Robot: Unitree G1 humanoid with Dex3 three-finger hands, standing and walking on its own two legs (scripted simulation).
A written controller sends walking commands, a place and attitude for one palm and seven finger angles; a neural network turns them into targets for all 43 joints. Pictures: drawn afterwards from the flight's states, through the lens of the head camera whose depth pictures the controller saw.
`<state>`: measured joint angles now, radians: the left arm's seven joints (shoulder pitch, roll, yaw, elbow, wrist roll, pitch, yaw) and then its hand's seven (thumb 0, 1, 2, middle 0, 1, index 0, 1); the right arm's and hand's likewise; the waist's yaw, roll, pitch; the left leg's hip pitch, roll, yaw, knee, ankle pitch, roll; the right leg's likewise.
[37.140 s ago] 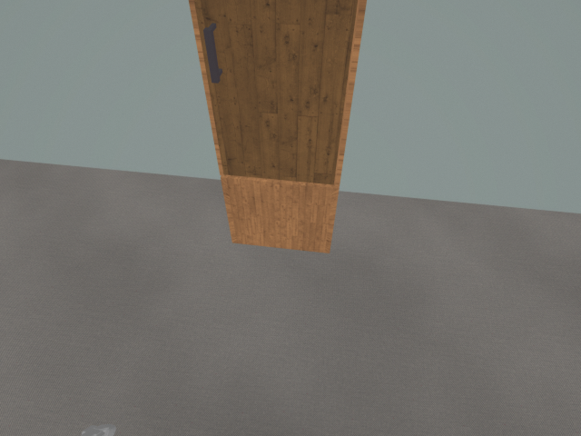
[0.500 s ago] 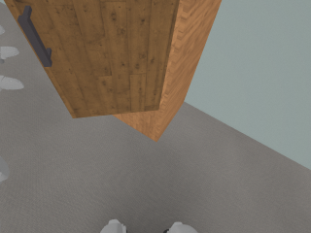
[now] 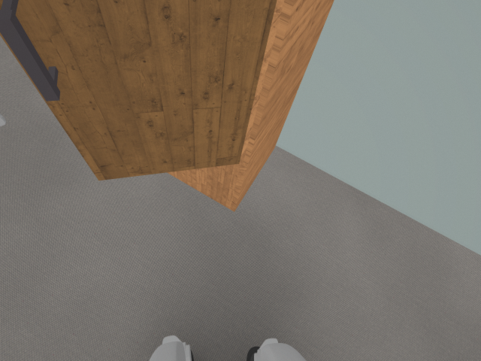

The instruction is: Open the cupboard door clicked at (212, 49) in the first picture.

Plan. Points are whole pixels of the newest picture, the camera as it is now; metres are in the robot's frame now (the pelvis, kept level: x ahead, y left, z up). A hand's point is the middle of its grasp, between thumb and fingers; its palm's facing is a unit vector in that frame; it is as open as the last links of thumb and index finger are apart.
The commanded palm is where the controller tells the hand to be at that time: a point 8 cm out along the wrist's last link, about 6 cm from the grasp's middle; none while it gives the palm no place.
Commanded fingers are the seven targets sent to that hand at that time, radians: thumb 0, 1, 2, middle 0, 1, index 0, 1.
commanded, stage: move the hooked fingers beside the handle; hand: left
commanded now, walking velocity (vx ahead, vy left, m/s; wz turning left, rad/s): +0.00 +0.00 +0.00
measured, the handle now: (33, 51) +0.55 +0.27 +0.13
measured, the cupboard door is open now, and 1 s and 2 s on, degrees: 42 42 42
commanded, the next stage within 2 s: slide the fingers in behind the handle in 0.72 s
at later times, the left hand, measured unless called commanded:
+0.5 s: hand out of the picture +0.47 +0.32 +0.14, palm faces +0.14 -0.99 +0.02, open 14.0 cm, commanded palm +0.46 +0.36 +0.13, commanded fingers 0.00 -0.50 0.30 -0.30 -1.20 -0.30 -1.20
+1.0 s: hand out of the picture +0.50 +0.31 +0.13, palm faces +0.11 -0.99 +0.02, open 14.0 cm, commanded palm +0.48 +0.35 +0.13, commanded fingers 0.00 -0.50 0.30 -0.30 -1.20 -0.30 -1.20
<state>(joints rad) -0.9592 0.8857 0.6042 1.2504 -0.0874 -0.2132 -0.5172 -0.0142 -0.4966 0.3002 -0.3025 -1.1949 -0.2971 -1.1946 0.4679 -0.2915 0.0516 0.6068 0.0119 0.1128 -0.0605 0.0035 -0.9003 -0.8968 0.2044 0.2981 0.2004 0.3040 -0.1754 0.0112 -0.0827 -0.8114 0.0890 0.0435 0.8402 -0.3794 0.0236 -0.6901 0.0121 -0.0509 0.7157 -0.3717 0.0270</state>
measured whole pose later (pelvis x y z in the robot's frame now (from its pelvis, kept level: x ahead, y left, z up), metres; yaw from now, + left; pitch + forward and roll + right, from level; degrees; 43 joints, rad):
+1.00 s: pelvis -0.01 +0.00 +0.00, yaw +0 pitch +21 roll -5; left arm -1.03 0.89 0.57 1.30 -0.07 -0.21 -0.48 -0.01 -0.50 0.30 -0.30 -1.20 -0.30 -1.19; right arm 0.47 -0.29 0.07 0.62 0.01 0.10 -0.07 0.00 -0.90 -0.90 0.20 0.30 0.20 0.30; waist -0.20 0.02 -0.08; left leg -0.86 0.09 0.02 0.87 -0.38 0.02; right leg -0.73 0.02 -0.06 0.75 -0.38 0.02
